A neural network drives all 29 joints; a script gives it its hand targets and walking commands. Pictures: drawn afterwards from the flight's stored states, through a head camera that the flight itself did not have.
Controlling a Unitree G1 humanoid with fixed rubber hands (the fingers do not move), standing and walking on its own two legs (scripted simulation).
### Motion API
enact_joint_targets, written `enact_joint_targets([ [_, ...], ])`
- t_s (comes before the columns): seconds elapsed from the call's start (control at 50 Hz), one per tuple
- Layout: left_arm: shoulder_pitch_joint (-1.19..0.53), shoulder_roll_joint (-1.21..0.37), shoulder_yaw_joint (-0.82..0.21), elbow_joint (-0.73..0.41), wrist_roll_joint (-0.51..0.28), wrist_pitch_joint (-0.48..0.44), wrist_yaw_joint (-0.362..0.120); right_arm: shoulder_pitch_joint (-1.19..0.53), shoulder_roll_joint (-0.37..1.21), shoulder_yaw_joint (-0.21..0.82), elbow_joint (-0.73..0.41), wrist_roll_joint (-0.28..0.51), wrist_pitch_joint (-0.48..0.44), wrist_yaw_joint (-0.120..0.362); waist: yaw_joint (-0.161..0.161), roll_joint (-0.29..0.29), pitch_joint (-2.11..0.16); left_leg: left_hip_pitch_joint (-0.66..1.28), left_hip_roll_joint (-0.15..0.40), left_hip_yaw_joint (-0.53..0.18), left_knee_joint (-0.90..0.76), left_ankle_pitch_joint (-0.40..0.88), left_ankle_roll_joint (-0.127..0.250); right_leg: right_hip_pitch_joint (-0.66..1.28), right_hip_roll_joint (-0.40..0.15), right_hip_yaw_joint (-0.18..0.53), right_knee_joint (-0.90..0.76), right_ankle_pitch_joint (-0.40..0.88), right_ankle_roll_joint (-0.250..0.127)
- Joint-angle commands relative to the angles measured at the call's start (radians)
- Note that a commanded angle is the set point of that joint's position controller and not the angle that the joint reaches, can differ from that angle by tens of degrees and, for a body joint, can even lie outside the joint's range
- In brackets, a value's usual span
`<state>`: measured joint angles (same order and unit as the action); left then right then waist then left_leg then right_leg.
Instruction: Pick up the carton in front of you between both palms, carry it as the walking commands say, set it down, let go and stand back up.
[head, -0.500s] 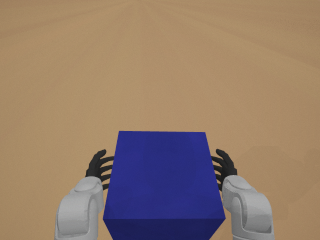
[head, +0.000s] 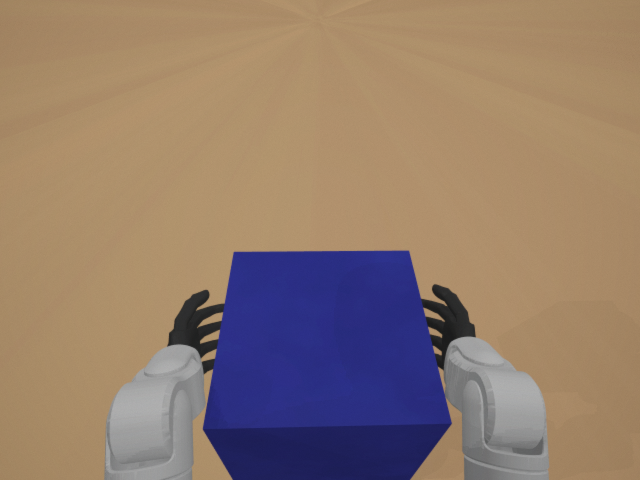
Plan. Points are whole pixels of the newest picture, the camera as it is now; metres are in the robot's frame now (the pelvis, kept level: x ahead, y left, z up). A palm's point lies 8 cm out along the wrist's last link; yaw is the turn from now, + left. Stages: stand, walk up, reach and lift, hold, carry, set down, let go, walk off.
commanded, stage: carry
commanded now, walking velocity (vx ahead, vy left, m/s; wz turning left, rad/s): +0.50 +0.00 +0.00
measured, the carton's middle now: (322, 377) +0.27 +0.01 +0.00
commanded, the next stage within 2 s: none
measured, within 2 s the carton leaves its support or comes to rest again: neither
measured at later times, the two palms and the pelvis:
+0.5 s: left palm (218, 172) +0.62 +0.18 +0.05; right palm (391, 173) +0.59 -0.11 +0.06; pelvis +0.34 +0.05 +0.00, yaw -4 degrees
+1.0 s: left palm (263, 73) +0.94 +0.13 +0.08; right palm (395, 72) +0.95 -0.17 +0.07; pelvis +0.68 -0.02 +0.00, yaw +0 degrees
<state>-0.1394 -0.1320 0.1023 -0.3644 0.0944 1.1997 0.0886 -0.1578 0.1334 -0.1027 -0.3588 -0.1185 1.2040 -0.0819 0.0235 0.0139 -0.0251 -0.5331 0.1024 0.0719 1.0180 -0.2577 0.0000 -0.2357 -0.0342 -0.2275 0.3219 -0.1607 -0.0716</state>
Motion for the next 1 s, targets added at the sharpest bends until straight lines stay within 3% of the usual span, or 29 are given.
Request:
enact_joint_targets([
  [0.0,-0.45,-0.92,-0.718,-0.105,-0.421,-0.009,-0.279,-0.418,0.947,0.738,-0.079,0.385,-0.024,0.226,-0.007,-0.142,-0.29,-0.095,0.024,0.015,-0.138,0.077,-0.022,0.304,-0.254,0.213,-0.176,0.121,-0.067],
  [0.08,-0.412,-0.865,-0.701,-0.104,-0.405,0.006,-0.274,-0.394,0.901,0.733,-0.093,0.385,-0.007,0.218,-0.003,-0.143,-0.217,-0.118,0.002,0.071,-0.351,0.178,-0.028,0.35,-0.219,0.144,-0.17,0.25,-0.06],
  [0.2,-0.381,-0.834,-0.682,-0.055,-0.365,0.026,-0.264,-0.399,0.86,0.725,-0.066,0.4,0.023,0.238,-0.003,-0.181,-0.135,0.002,-0.043,0.138,-0.546,0.252,0.017,0.383,-0.206,0.066,-0.101,0.459,-0.014],
  [0.24,-0.398,-0.837,-0.688,-0.053,-0.365,0.027,-0.262,-0.387,0.867,0.713,-0.043,0.402,0.023,0.245,-0.026,-0.166,-0.213,0.252,-0.103,0.203,-0.6,0.215,0.026,0.335,-0.177,0.0,0.115,0.61,0.023],
  [0.26,-0.408,-0.836,-0.695,-0.055,-0.366,0.026,-0.262,-0.374,0.868,0.702,-0.025,0.399,0.02,0.249,-0.045,-0.104,-0.291,0.474,-0.095,0.188,-0.598,0.14,0.025,0.221,-0.136,-0.022,0.314,0.516,0.049],
  [0.28,-0.43,-0.845,-0.71,-0.065,-0.372,0.029,-0.262,-0.369,0.861,0.694,-0.009,0.391,0.014,0.255,-0.049,0.108,-0.388,0.725,0.172,-0.212,-0.647,0.003,0.114,-0.05,-0.072,0.015,0.609,0.223,0.096],
  [0.3,-0.445,-0.848,-0.721,-0.083,-0.379,0.027,-0.265,-0.35,0.886,0.689,0.018,0.393,0.0,0.258,-0.047,0.339,-0.439,0.86,0.33,-0.563,-0.794,0.042,0.229,-0.305,0.06,0.084,0.853,-0.27,0.118],
  [0.32,-0.461,-0.875,-0.732,-0.069,-0.381,0.015,-0.267,-0.374,0.909,0.698,-0.005,0.409,-0.008,0.261,-0.044,0.258,-0.397,0.842,0.332,-0.516,-0.783,0.216,0.238,-0.398,0.015,0.2,0.986,-0.31,0.084],
  [0.34,-0.465,-0.908,-0.737,-0.067,-0.386,0.0,-0.268,-0.384,0.946,0.705,-0.013,0.417,-0.019,0.262,-0.046,0.173,-0.405,0.799,0.295,-0.402,-0.741,0.356,0.218,-0.413,-0.031,0.232,1.011,-0.28,0.057],
  [0.36,-0.473,-0.946,-0.745,-0.067,-0.392,-0.014,-0.269,-0.403,0.973,0.714,-0.029,0.421,-0.032,0.262,-0.043,0.068,-0.382,0.731,0.271,-0.296,-0.733,0.439,0.176,-0.4,-0.071,0.239,0.946,-0.223,0.046],
  [0.38,-0.469,-0.968,-0.753,-0.067,-0.395,-0.026,-0.267,-0.415,0.99,0.721,-0.044,0.424,-0.042,0.263,-0.036,0.044,-0.371,0.677,0.251,-0.231,-0.755,0.403,0.143,-0.376,-0.094,0.238,0.863,-0.171,0.047],
  [0.4,-0.456,-0.979,-0.757,-0.068,-0.396,-0.036,-0.264,-0.414,0.997,0.727,-0.055,0.428,-0.049,0.263,-0.032,0.06,-0.373,0.65,0.231,-0.18,-0.778,0.347,0.122,-0.346,-0.097,0.223,0.806,-0.137,0.052],
  [0.46,-0.393,-0.988,-0.769,-0.068,-0.377,-0.06,-0.251,-0.364,0.985,0.731,-0.069,0.428,-0.061,0.269,-0.032,0.111,-0.353,0.635,0.203,-0.093,-0.827,0.303,0.128,-0.356,-0.08,0.166,0.659,-0.091,0.073],
  [0.56,-0.377,-0.938,-0.774,-0.122,-0.367,-0.058,-0.235,-0.336,0.914,0.728,-0.107,0.427,-0.057,0.275,-0.035,0.124,-0.243,0.653,0.157,0.006,-0.858,0.342,0.131,-0.412,-0.071,0.09,0.395,0.042,0.1],
  [0.68,-0.394,-0.824,-0.743,-0.137,-0.379,0.006,-0.239,-0.33,0.808,0.695,-0.11,0.397,-0.005,0.252,-0.038,0.144,-0.135,0.659,0.145,0.076,-0.831,0.478,0.093,-0.316,-0.041,0.034,0.178,0.148,0.06],
  [0.72,-0.397,-0.804,-0.724,-0.12,-0.38,0.024,-0.243,-0.352,0.791,0.69,-0.106,0.392,0.012,0.247,-0.027,0.149,-0.167,0.649,0.135,0.112,-0.709,0.627,0.066,-0.164,-0.006,-0.004,0.145,0.12,0.046],
  [0.74,-0.389,-0.8,-0.712,-0.104,-0.379,0.03,-0.245,-0.37,0.786,0.691,-0.106,0.394,0.02,0.245,-0.01,0.121,-0.216,0.598,0.097,0.163,-0.554,0.675,0.042,0.007,0.043,-0.056,0.103,0.092,0.045],
  [0.76,-0.394,-0.79,-0.699,-0.094,-0.378,0.034,-0.248,-0.387,0.775,0.693,-0.104,0.397,0.027,0.244,0.007,0.05,-0.28,0.456,0.059,0.173,-0.348,0.55,0.015,0.222,0.004,-0.004,0.111,0.025,0.049],
  [0.78,-0.404,-0.775,-0.682,-0.065,-0.364,0.033,-0.252,-0.42,0.781,0.706,-0.118,0.406,0.04,0.241,0.013,-0.208,-0.384,0.148,-0.03,0.135,-0.02,0.262,-0.033,0.477,-0.286,0.46,0.029,-0.141,-0.078],
  [0.8,-0.39,-0.812,-0.68,-0.039,-0.376,0.03,-0.254,-0.43,0.779,0.702,-0.12,0.403,0.043,0.243,0.011,-0.379,-0.393,-0.048,-0.135,0.054,0.183,-0.201,-0.035,0.535,-0.392,0.743,-0.114,-0.03,-0.156],
  [0.82,-0.402,-0.836,-0.68,-0.051,-0.391,0.028,-0.259,-0.438,0.818,0.712,-0.084,0.403,0.037,0.244,0.009,-0.274,-0.375,-0.108,-0.066,-0.057,0.308,-0.212,-0.004,0.503,-0.394,0.643,-0.085,0.112,-0.158],
  [0.86,-0.439,-0.905,-0.696,-0.063,-0.396,0.015,-0.263,-0.455,0.889,0.72,-0.072,0.411,0.017,0.248,0.005,-0.086,-0.351,-0.099,0.014,-0.082,0.251,-0.116,0.021,0.388,-0.335,0.438,-0.049,0.286,-0.098],
  [0.9,-0.476,-0.944,-0.713,-0.084,-0.412,0.0,-0.267,-0.466,0.934,0.728,-0.075,0.413,-0.002,0.246,-0.006,-0.092,-0.344,-0.04,0.035,-0.065,0.107,-0.028,0.017,0.302,-0.294,0.324,-0.099,0.174,-0.047],
  [0.98,-0.452,-0.929,-0.719,-0.109,-0.421,-0.01,-0.276,-0.419,0.951,0.737,-0.081,0.388,-0.022,0.228,-0.007,-0.141,-0.306,-0.079,0.022,0.003,-0.097,0.045,-0.013,0.305,-0.266,0.229,-0.164,0.123,-0.064],
])
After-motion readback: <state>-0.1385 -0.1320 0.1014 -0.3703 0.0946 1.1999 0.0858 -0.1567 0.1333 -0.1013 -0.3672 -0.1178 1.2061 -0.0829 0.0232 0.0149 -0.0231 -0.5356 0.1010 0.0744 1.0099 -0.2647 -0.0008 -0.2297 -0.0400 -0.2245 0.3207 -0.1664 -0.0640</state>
